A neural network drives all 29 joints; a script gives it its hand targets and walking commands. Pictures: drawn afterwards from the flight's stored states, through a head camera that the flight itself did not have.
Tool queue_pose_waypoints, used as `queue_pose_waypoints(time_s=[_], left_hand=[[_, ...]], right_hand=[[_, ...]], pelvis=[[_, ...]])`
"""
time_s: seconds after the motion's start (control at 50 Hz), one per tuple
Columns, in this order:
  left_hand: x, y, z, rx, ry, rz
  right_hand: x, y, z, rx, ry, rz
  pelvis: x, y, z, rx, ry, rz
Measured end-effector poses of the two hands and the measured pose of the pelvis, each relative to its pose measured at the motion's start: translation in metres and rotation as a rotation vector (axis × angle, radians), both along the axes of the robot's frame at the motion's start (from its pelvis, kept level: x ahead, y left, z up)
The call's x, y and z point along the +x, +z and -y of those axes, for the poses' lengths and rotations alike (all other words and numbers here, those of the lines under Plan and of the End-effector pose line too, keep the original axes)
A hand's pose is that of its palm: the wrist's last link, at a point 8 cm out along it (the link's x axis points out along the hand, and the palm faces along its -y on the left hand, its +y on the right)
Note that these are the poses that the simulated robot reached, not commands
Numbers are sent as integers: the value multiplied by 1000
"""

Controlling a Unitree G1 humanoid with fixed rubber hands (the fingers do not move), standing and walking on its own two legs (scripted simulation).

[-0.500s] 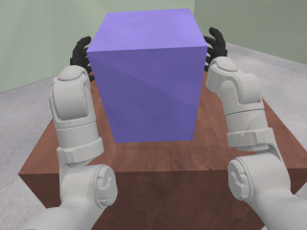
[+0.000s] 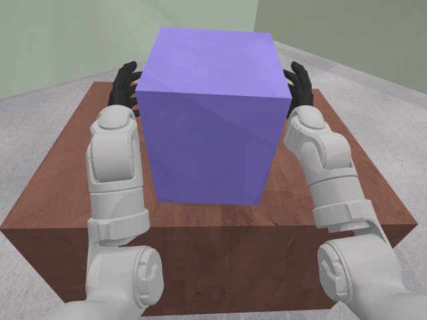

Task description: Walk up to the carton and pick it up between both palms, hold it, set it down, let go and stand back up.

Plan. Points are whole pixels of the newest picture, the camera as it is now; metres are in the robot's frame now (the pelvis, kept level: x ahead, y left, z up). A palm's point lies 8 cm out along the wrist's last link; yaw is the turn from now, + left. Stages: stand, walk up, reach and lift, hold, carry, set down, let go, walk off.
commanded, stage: hold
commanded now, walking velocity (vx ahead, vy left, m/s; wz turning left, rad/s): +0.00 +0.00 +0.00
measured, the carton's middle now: (211, 120) +0.41 -0.02 +0.20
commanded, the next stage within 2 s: none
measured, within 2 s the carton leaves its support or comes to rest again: neither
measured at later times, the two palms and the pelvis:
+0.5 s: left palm (118, 106) +0.38 +0.14 +0.25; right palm (295, 100) +0.36 -0.15 +0.26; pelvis +0.00 +0.01 +0.00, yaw +0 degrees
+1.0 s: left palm (119, 105) +0.37 +0.13 +0.26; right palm (297, 101) +0.36 -0.16 +0.26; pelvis +0.01 +0.01 +0.00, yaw +0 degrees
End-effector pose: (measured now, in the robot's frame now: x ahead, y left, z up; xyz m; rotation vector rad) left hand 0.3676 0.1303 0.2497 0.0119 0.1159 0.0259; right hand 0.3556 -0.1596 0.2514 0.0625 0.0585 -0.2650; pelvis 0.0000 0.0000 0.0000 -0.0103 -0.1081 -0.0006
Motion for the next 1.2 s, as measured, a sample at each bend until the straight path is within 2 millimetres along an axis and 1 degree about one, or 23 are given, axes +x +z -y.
queue_pose_waypoints(time_s=[0.12,0.26,0.5,0.78,1.2], left_hand=[[4,11,-5,-3,-1,-1],[7,11,-9,0,-5,-3],[8,4,-6,12,-7,-5],[6,5,-2,8,1,4],[5,8,-5,1,-2,-3]], right_hand=[[4,12,-5,2,-3,-2],[6,18,-9,1,-5,-9],[7,13,-6,4,-5,-14],[7,11,-2,-1,1,-7],[4,13,-5,4,-6,-14]], pelvis=[[-2,0,-2,-2,5,-6],[-1,0,-6,-4,6,-12],[4,0,-13,-4,-7,-10],[7,0,-11,-3,-9,3],[2,0,-9,-3,-6,0]])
